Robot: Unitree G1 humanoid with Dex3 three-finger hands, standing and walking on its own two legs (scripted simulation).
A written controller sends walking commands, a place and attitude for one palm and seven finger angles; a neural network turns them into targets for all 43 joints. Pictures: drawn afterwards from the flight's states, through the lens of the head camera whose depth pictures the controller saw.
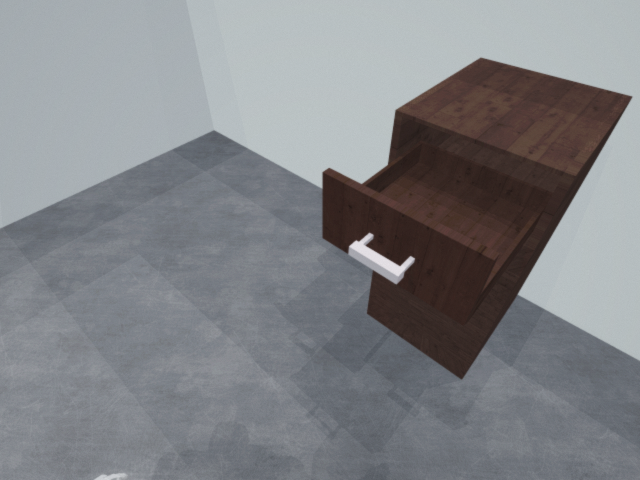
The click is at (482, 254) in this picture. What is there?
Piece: drawer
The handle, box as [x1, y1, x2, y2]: [348, 233, 414, 284]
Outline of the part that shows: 349,246 348,254 396,284 403,276 403,272 414,260 414,258 410,256 399,266 368,248 365,245 373,236 370,233 358,242 356,240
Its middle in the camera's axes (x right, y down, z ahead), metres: +0.11 +0.03 +0.71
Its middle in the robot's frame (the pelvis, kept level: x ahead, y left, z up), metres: +0.52 -0.08 -0.05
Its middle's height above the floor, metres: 0.72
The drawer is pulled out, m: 0.29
